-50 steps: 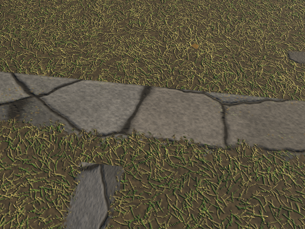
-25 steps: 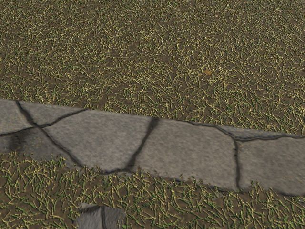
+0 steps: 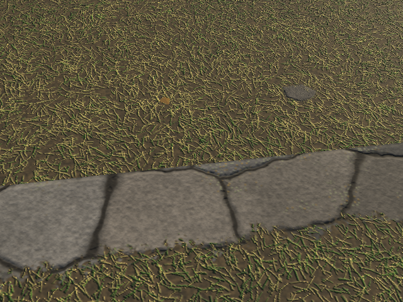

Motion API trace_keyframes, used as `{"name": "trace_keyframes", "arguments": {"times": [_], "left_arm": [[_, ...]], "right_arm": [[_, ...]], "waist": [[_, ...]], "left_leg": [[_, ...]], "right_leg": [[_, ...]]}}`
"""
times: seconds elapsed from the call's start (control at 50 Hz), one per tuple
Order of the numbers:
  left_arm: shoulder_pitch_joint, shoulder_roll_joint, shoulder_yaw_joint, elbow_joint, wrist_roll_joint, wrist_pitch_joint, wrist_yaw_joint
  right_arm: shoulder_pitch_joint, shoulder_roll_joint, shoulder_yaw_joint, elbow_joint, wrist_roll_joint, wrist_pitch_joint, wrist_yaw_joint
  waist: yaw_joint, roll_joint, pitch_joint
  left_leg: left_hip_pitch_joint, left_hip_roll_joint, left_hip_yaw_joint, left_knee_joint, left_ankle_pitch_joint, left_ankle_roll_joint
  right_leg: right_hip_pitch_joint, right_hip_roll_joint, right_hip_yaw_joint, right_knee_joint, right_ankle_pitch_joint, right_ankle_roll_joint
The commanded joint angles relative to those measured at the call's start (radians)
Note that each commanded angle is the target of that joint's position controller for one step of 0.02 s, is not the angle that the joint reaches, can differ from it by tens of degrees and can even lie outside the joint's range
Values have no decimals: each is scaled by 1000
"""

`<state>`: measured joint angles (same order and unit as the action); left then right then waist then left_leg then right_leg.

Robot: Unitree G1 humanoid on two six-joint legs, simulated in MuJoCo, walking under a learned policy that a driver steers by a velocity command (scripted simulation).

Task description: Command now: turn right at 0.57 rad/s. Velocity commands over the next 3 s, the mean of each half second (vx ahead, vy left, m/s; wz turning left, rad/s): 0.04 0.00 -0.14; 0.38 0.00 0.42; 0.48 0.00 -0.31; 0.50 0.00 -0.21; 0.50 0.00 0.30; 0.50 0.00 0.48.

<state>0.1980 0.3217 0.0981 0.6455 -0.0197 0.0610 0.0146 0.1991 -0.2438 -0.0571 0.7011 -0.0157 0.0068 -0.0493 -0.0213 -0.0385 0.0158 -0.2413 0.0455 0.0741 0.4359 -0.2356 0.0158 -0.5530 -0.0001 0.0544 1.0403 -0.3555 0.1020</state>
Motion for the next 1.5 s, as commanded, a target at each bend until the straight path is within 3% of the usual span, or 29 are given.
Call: {"name": "trace_keyframes", "arguments": {"times": [0.02,0.1,0.16,0.18,0.2,0.22,0.24,0.28,0.36,0.46,0.6,0.72,0.74,0.76,0.78,0.8,0.82,0.86,1.0,1.14,1.22,1.24,1.26,1.28,1.3,1.32,1.36,1.42,1.5], "left_arm": [[-98,25,-9,-127,1,-17,-17],[-80,51,3,-136,-4,-8,-32],[10,54,15,-104,3,-9,-32],[47,118,30,-105,6,-14,-18],[23,188,29,-128,31,-22,-8],[58,92,3,-110,55,-43,-14],[16,44,-20,-88,61,-61,-20],[-81,23,-28,-69,42,-78,-22],[-140,38,-23,-42,49,-79,-3],[3,102,9,24,18,-75,15],[-18,109,28,53,9,-122,-4],[-50,125,32,75,-16,-117,-29],[-58,78,14,72,-2,-121,-30],[-113,1,-13,15,33,-129,-28],[-143,19,-14,-29,16,-157,-27],[-153,90,-2,-28,-19,-177,-39],[-130,110,1,-14,-22,-189,-46],[-102,116,7,15,25,-192,-41],[-186,18,-31,20,10,-160,-54],[-317,17,-46,-27,-7,-170,-98],[-108,96,-7,12,-1,-160,-94],[35,128,11,37,-2,-156,-82],[194,198,25,54,4,-143,-64],[195,213,29,53,-6,-151,-70],[180,145,17,57,-14,-144,-63],[138,122,9,42,-6,-140,-54],[33,87,-4,19,5,-145,-48],[0,86,-6,3,10,-142,-34],[34,130,7,18,-2,-135,-15]], "right_arm": [[12,-215,-63,-52,6,1,-2],[-5,-236,-74,-47,26,-2,15],[10,-198,-62,-17,51,-9,22],[40,-137,-39,-16,16,-14,30],[16,-66,-4,-62,-27,-24,42],[-41,-140,-28,-52,-4,-20,36],[-43,-158,-33,-35,24,-11,37],[-7,-152,-36,9,21,10,27],[37,-144,-33,30,30,23,24],[-73,-155,-32,-34,42,18,26],[-59,-95,-19,-36,44,-20,67],[83,-134,-38,9,41,-13,79],[213,-194,-68,43,49,-10,69],[342,-339,-106,53,47,-15,52],[300,-356,-93,6,35,-47,66],[244,-277,-71,-12,34,-68,73],[201,-222,-53,-25,33,-78,75],[117,-180,-36,-49,31,-74,68],[161,-187,-29,-24,20,-83,31],[217,-200,-35,38,20,-82,31],[190,-240,-44,28,5,-54,9],[161,-244,-42,18,7,-49,5],[174,-200,-23,-10,-18,-58,2],[304,-85,11,-19,-6,-81,25],[201,-187,-3,-35,25,-118,44],[90,-204,-6,-77,60,-137,54],[20,-191,-7,-95,17,-151,45],[84,-164,-3,-97,-1,-121,42],[-37,-103,24,-137,-11,-110,37]], "waist": [[-39,217,-79],[-28,239,-83],[27,174,-103],[22,-5,-162],[5,-283,-179],[79,-158,-239],[52,-116,-188],[15,-103,-124],[-5,-101,-91],[89,-87,16],[57,-46,11],[-35,-11,-23],[-93,54,-73],[-129,344,-80],[-105,316,-117],[-93,215,-65],[-59,184,-24],[-4,109,13],[-27,125,27],[-63,103,101],[50,164,-90],[136,142,-163],[174,-6,-289],[77,-260,-427],[139,-97,-394],[136,-42,-245],[54,109,-78],[-11,26,-34],[29,5,-3]], "left_leg": [[189,250,-146,-97,404,205],[161,276,-112,-58,429,189],[59,221,-44,92,345,91],[-121,148,33,272,107,1],[-373,35,50,489,-422,-81],[-344,52,-80,609,-447,-96],[-318,64,-110,622,-402,-94],[-288,68,-124,574,-284,-102],[-167,27,-107,485,-160,-115],[-402,51,-107,474,-189,-61],[-324,71,-65,334,-136,1],[60,-32,64,131,-50,61],[239,-44,18,101,-77,104],[409,200,-435,-68,-148,235],[458,320,-863,-240,-363,379],[440,331,-786,-263,-366,360],[381,292,-677,-243,-287,320],[261,209,-500,-235,-54,258],[171,99,-173,-280,367,165],[315,177,-98,-277,418,148],[432,166,-35,78,1128,97],[313,139,-1,298,1115,64],[42,82,9,637,695,32],[-377,-154,-111,1029,-293,-60],[-481,-97,-248,1069,-264,-26],[-522,-44,-238,1023,-200,-10],[-455,25,-204,821,-116,-6],[-367,58,-175,699,-103,-48],[-289,34,-119,391,117,-93]], "right_leg": [[-36,-30,-56,-143,-34,0],[103,-13,-115,-328,-19,-50],[366,30,-112,-673,237,-138],[593,-112,78,-679,553,-182],[676,-376,349,-625,929,-354],[575,-409,317,-643,858,-451],[520,-337,222,-660,754,-411],[455,-256,117,-677,646,-328],[379,-221,1,-691,628,-315],[499,-346,205,-881,-140,-354],[512,-318,29,-912,-28,-308],[311,-260,-159,-694,-14,-231],[211,-202,-232,-466,88,-186],[-96,-66,-310,-4,-96,-82],[-344,35,-68,198,-245,-74],[-414,-36,2,240,-172,-102],[-391,-72,5,192,-71,-126],[-282,-111,6,47,73,-118],[-125,-64,-77,-321,449,-72],[-133,-27,-90,-531,465,-155],[122,101,-165,-501,280,-237],[355,97,-141,-541,344,-273],[685,-102,145,-500,376,-345],[1019,-347,743,-618,171,-576],[986,-308,747,-716,20,-517],[852,-279,594,-737,6,-467],[545,-199,432,-785,212,-423],[348,-149,337,-835,363,-440],[190,-65,201,-828,373,-386]]}}
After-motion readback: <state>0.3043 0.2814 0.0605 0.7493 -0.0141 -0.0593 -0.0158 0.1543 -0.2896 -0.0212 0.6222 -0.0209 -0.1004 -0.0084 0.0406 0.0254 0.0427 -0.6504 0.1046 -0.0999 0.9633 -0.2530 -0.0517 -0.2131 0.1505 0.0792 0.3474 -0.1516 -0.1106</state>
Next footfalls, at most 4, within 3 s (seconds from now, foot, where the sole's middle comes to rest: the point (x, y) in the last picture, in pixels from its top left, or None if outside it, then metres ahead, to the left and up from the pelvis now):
0.18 right None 0.03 -0.15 -0.78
0.74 left None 0.11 0.12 -0.78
1.24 right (189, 289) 0.51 0.02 -0.78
1.70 left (126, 220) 0.77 0.25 -0.78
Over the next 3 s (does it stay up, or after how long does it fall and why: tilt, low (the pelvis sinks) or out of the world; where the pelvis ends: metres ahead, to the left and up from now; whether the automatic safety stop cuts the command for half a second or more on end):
stays up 1.26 0.19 -0.04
